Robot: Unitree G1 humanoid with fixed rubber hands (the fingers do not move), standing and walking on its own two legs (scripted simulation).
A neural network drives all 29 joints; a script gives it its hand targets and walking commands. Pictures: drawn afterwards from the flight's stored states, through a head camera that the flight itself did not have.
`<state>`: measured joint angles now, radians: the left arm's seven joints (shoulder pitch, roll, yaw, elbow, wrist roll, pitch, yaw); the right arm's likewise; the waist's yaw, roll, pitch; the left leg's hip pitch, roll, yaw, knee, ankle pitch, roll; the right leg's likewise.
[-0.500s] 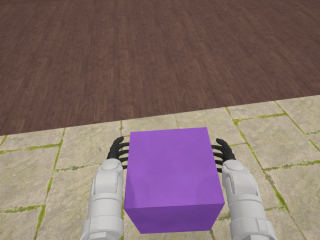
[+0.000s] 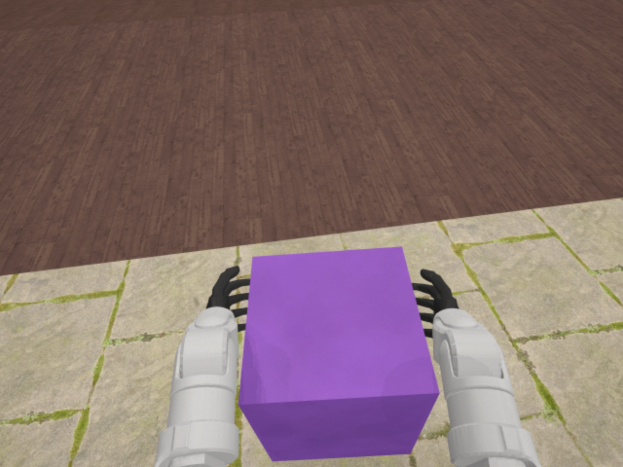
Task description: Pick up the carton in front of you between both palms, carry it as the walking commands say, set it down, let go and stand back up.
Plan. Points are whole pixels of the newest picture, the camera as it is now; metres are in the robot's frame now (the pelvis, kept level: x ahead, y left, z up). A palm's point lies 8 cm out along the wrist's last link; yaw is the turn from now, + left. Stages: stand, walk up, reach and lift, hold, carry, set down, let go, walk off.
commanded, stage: hold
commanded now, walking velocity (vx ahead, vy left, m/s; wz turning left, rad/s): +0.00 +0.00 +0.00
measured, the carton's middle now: (334, 358) +0.28 +0.00 -0.03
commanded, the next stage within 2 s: carry in 0.84 s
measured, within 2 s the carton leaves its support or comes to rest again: neither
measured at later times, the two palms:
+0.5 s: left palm (222, 316) +0.29 +0.15 +0.05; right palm (446, 317) +0.29 -0.15 +0.05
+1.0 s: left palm (215, 308) +0.30 +0.16 +0.06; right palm (436, 305) +0.30 -0.14 +0.05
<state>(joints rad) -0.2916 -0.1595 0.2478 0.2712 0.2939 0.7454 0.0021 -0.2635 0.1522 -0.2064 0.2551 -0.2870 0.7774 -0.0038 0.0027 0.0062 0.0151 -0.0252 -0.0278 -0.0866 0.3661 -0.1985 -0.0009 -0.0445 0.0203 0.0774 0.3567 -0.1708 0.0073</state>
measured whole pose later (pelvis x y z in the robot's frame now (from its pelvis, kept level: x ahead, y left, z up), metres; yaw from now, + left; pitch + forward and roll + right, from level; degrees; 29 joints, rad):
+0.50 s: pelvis +0.00 +0.00 +0.00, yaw +0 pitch -8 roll +0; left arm -0.31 -0.16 0.26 0.27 0.30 0.74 -0.01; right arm -0.28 0.16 -0.21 0.25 -0.29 0.77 0.00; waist 0.00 0.01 0.02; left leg -0.03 -0.02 -0.09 0.37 -0.20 -0.01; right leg -0.05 0.03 0.07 0.36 -0.17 0.00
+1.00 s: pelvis +0.02 +0.00 -0.01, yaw +3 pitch +0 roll +0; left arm -0.24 -0.15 0.16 0.11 0.23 0.81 0.03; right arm -0.20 0.13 -0.16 0.09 -0.21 0.83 -0.03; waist -0.02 -0.01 -0.11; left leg -0.25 0.00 -0.02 0.53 -0.36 0.00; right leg -0.22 0.00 0.03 0.46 -0.24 0.00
